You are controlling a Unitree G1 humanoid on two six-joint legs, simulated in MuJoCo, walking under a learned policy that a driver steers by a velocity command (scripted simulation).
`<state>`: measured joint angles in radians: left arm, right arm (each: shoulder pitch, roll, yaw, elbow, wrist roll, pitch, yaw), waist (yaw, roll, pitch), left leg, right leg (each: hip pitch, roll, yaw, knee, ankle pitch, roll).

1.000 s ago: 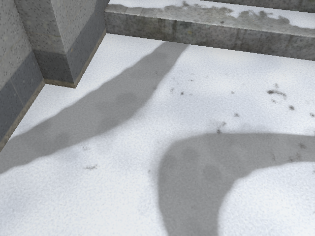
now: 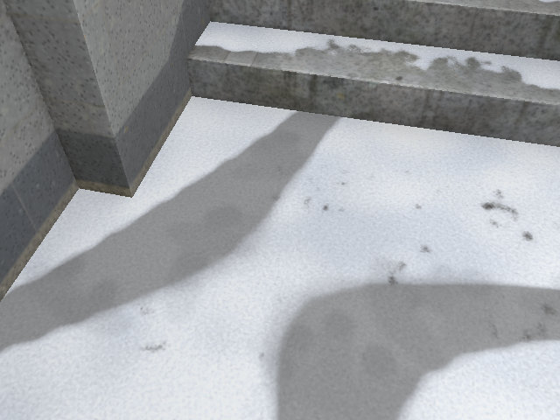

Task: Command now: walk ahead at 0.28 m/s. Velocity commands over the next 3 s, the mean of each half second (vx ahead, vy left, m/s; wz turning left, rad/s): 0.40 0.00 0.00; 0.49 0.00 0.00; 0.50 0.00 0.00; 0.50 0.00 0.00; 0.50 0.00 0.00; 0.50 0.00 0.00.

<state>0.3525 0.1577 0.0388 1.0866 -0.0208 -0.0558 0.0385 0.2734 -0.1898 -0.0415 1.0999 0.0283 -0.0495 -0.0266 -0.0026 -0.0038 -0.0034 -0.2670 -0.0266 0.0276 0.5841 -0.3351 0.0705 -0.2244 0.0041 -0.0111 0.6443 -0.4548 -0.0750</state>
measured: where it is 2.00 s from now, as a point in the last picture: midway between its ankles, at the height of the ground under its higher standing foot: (300, 237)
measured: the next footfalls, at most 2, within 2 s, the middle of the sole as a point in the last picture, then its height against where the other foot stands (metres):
left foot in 0.58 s outside the picture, level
right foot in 1.14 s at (346, 334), level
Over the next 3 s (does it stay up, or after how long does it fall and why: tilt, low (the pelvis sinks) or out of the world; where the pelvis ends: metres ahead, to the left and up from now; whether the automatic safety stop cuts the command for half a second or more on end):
stays up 1.50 -0.07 0.02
